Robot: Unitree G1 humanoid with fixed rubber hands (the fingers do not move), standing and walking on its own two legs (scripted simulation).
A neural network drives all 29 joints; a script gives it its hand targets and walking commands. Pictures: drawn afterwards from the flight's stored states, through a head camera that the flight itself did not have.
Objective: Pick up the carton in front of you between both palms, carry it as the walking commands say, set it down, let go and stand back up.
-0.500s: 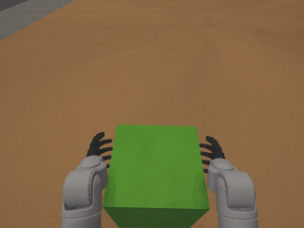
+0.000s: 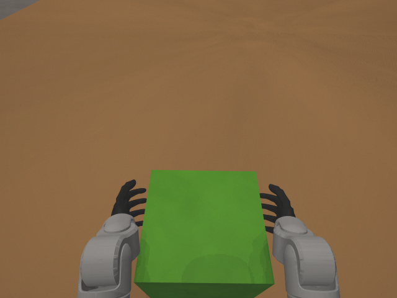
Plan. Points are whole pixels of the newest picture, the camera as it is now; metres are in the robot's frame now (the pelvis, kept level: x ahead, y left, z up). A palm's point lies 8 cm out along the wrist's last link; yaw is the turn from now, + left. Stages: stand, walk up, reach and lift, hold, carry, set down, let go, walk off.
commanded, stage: carry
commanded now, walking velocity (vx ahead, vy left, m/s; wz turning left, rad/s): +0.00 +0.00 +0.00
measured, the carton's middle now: (202, 241) +0.28 -0.01 -0.03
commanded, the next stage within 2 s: none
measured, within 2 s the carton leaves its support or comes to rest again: neither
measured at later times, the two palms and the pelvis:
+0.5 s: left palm (139, 127) +0.50 +0.13 +0.11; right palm (255, 124) +0.51 -0.15 +0.10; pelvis +0.24 -0.02 -0.01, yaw +2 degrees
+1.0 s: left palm (149, 116) +0.61 +0.13 +0.06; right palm (248, 118) +0.61 -0.16 +0.05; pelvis +0.33 -0.02 -0.02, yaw +4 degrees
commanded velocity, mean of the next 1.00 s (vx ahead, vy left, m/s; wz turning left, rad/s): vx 0.00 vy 0.00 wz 0.00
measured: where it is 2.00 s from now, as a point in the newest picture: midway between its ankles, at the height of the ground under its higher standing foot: outside the picture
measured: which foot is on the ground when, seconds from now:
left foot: down 0.00-0.12, up 0.14-0.30, down 0.32-1.00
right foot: up 0.00-0.10, down 0.12-0.82, up 0.84-0.94, down 0.96-1.00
